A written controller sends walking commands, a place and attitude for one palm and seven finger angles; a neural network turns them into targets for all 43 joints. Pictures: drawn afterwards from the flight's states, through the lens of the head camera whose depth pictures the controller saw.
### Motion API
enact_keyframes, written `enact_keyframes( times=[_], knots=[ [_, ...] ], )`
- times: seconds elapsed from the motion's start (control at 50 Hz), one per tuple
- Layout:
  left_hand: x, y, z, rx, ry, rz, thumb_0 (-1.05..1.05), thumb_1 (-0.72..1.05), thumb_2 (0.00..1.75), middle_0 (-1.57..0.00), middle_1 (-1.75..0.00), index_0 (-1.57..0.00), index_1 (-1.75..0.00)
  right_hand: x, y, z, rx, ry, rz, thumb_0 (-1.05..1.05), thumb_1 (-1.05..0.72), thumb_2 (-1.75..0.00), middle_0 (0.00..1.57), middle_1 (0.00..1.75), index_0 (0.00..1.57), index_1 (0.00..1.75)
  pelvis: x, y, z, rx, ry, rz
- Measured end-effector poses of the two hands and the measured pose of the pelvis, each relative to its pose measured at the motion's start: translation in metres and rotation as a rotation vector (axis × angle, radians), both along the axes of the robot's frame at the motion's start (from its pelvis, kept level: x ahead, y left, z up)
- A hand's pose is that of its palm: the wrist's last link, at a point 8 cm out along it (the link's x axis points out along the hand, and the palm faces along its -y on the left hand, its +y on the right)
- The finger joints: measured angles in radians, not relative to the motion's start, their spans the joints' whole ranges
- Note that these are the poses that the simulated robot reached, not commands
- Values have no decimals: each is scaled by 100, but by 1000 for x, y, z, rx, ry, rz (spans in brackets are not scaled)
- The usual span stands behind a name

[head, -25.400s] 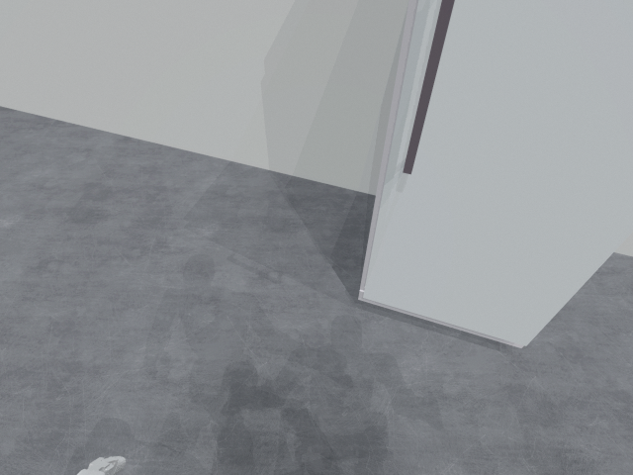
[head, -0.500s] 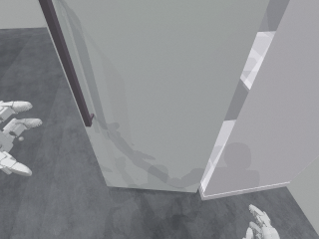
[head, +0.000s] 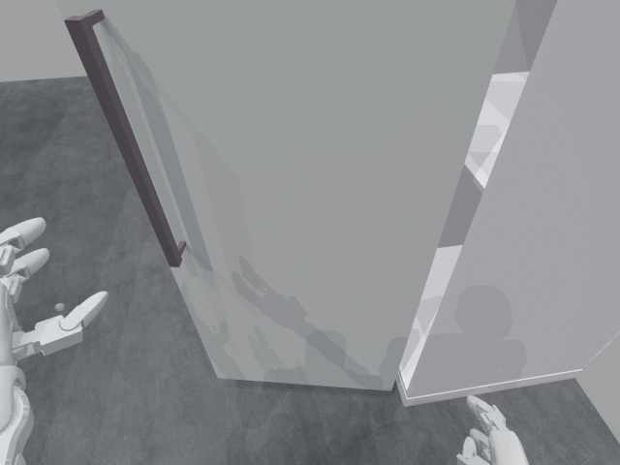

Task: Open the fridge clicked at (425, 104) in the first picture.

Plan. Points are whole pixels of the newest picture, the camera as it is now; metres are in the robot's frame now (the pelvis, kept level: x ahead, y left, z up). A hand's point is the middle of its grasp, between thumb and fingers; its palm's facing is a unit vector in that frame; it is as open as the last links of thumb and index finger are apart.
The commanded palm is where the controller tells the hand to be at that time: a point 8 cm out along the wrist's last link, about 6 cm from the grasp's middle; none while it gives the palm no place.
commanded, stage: draw the hand back to the body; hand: left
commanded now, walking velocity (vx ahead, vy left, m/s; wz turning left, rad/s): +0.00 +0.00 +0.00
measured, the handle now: (144, 165) +0.48 +0.33 +0.15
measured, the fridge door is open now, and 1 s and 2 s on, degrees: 77 77 77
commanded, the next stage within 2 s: step back with the hand held close in 0.58 s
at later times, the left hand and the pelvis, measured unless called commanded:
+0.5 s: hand (91, 322) +0.20 +0.25 +0.15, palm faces +0.48 -0.78 -0.39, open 7.5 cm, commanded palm +0.15 +0.28 +0.17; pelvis +0.01 -0.02 +0.00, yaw +0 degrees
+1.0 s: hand (62, 334) +0.18 +0.28 +0.15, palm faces +0.37 -0.81 -0.46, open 7.4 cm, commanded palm +0.13 +0.31 +0.17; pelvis -0.02 +0.02 +0.00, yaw -1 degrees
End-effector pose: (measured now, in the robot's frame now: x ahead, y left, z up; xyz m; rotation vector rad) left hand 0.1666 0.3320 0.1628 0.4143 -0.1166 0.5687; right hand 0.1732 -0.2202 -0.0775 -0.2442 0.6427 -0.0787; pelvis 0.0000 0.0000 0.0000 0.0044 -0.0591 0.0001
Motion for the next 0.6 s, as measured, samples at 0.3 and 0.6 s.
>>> enact_keyframes(
  times=[0.3,0.6],
  knots=[
    [-12,-48,8,46,34,-107,1,74,83,-21,-39,-21,-39,16,-21,1,4,0,-22,1,-90,-90,20,30,20,30,14,-16,0,5,-4,-1],
    [-12,-47,8,35,29,-81,2,88,90,-21,-31,-21,-31,22,-15,-1,16,9,-3,1,-90,-90,20,30,20,30,14,-20,0,6,-11,5]
  ],
)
